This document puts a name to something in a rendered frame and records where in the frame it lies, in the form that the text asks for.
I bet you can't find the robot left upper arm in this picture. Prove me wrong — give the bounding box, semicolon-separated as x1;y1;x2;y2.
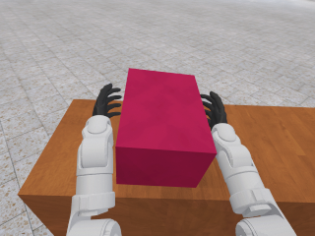
68;218;122;236

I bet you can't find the robot right upper arm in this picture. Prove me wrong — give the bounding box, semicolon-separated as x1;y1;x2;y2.
235;214;295;236

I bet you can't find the right robot hand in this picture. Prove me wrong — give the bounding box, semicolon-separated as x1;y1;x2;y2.
200;91;228;131

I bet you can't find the carton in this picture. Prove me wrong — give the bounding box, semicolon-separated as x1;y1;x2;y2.
115;68;217;188

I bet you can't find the robot right forearm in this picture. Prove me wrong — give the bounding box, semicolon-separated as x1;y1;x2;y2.
211;123;296;236

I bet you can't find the left robot hand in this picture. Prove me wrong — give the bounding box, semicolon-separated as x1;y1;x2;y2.
92;83;122;118

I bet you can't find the robot left forearm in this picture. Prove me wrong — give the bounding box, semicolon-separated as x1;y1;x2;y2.
66;115;115;236

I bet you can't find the pedestal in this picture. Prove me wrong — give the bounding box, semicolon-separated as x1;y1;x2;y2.
18;98;315;236

